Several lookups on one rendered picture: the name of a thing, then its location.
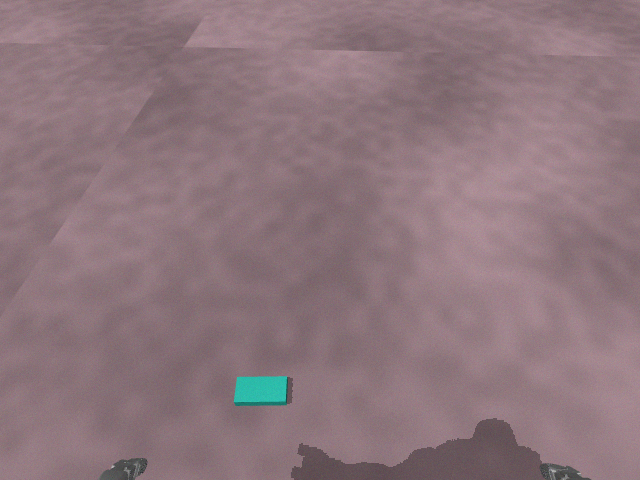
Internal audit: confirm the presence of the right robot hand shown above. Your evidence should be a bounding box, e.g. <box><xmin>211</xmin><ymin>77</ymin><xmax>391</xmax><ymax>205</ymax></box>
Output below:
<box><xmin>540</xmin><ymin>463</ymin><xmax>591</xmax><ymax>480</ymax></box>

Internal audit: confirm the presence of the small box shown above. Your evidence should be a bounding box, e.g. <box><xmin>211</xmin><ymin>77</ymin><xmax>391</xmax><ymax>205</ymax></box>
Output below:
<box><xmin>234</xmin><ymin>376</ymin><xmax>288</xmax><ymax>406</ymax></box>

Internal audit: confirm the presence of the left robot hand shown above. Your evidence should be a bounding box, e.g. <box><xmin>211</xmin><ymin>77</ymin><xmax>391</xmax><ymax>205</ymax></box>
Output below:
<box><xmin>97</xmin><ymin>458</ymin><xmax>147</xmax><ymax>480</ymax></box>

